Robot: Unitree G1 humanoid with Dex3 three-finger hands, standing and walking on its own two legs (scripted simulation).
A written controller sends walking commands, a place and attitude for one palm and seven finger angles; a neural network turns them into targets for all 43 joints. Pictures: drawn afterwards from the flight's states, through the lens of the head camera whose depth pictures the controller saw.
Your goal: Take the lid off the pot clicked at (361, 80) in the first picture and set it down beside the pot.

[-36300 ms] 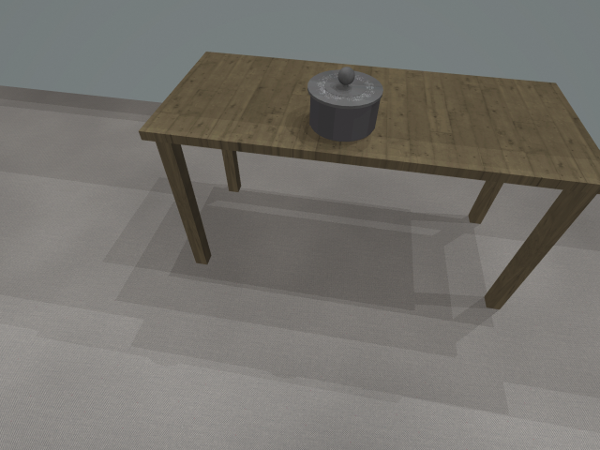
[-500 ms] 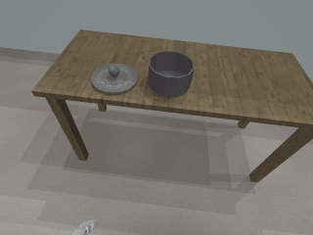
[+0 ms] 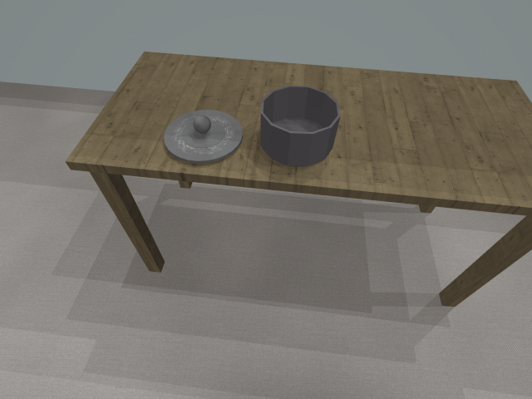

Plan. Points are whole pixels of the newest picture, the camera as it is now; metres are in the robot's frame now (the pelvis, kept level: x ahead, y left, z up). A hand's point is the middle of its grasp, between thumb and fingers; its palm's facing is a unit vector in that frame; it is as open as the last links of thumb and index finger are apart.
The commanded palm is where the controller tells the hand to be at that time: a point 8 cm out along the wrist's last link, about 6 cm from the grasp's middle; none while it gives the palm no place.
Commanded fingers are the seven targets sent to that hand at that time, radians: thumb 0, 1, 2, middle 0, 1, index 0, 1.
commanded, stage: stop stepping back and stand still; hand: left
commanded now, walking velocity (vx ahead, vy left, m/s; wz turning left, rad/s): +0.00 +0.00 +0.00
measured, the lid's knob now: (202, 124) +0.74 +0.21 -0.06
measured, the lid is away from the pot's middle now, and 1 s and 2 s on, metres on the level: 0.25 0.25 0.25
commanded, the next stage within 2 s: let the arm hang, fingers relaxed in 0.04 s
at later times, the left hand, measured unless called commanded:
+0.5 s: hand out of the picture +0.05 +0.17 -0.17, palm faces +0.01 -0.98 -0.20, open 7.3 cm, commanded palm none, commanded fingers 0.00 0.90 0.90 -0.20 -0.30 -0.20 -0.30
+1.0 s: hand out of the picture +0.04 +0.16 -0.17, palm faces +0.03 -0.98 -0.21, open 7.3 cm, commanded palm none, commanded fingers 0.00 0.90 0.90 -0.20 -0.30 -0.20 -0.30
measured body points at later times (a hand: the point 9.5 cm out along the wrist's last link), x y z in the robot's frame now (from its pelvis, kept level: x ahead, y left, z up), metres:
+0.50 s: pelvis +0.01 -0.01 +0.00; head +0.04 +0.00 +0.45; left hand +0.05 +0.22 -0.15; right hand -0.02 -0.22 -0.15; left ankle -0.03 +0.10 -0.74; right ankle -0.01 -0.12 -0.74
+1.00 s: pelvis +0.02 -0.01 +0.00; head +0.05 -0.01 +0.45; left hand +0.04 +0.21 -0.16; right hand +0.01 -0.23 -0.15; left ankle -0.03 +0.10 -0.74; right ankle -0.01 -0.12 -0.74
